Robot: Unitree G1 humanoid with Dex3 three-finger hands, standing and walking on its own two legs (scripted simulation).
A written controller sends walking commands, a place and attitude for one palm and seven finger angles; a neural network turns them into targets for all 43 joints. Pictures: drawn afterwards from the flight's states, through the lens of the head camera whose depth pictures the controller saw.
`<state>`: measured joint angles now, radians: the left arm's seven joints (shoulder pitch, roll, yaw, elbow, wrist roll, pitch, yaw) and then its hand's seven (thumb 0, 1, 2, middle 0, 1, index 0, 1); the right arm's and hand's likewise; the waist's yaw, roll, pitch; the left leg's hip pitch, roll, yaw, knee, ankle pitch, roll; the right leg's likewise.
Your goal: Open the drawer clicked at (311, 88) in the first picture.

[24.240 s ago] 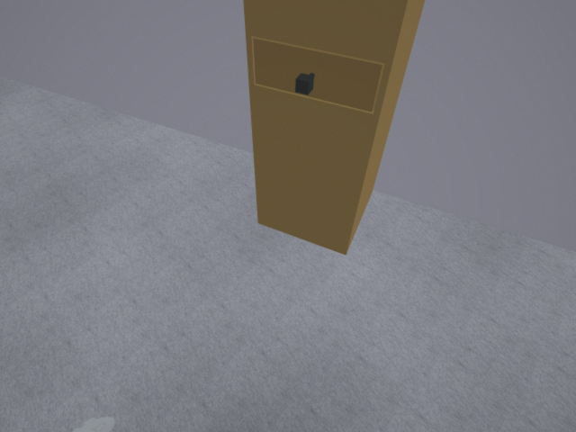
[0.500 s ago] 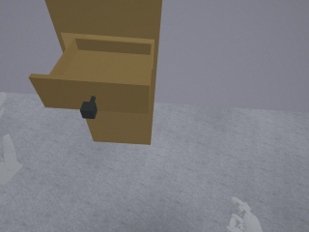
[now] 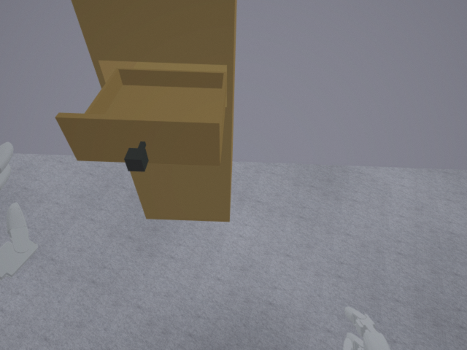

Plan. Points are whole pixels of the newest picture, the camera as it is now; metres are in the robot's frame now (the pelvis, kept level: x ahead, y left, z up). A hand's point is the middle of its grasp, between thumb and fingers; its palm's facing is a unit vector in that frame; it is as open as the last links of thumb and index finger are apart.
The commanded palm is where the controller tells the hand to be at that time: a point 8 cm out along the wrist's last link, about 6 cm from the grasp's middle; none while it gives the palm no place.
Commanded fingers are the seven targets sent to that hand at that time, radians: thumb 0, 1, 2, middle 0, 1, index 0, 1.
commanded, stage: stop stepping back and stand still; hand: left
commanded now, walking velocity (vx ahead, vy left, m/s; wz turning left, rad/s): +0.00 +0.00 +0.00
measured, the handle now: (139, 154) +0.54 +0.26 +0.01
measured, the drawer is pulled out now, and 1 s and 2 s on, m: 0.30 0.30 0.30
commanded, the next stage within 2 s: let the arm hang, fingers relaxed in 0.12 s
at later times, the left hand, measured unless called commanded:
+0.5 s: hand out of the picture +0.07 +0.17 -0.16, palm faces +0.01 -0.98 -0.18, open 7.3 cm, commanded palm none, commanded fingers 0.00 0.90 0.90 -0.20 -0.30 -0.20 -0.30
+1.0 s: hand out of the picture -0.03 +0.18 -0.16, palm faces +0.04 -0.97 -0.23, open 7.4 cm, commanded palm none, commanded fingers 0.00 0.90 0.90 -0.20 -0.30 -0.20 -0.30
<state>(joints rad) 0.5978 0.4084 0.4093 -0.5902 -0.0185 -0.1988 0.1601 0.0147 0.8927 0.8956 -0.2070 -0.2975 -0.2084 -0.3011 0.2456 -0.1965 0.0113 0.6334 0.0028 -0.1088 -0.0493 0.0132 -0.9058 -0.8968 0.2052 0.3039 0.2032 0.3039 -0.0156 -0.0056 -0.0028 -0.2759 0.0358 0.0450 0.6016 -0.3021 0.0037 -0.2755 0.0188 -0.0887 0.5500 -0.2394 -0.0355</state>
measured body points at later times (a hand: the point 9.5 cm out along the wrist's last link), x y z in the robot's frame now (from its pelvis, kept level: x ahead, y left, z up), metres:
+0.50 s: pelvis +0.00 +0.00 +0.00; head +0.01 +0.01 +0.45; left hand +0.07 +0.23 -0.14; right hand +0.09 -0.23 -0.13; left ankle +0.01 +0.12 -0.73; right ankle +0.01 -0.11 -0.73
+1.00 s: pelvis -0.01 +0.00 +0.01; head +0.01 -0.01 +0.46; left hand -0.04 +0.23 -0.14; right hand -0.03 -0.21 -0.15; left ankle +0.01 +0.12 -0.73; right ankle +0.01 -0.11 -0.73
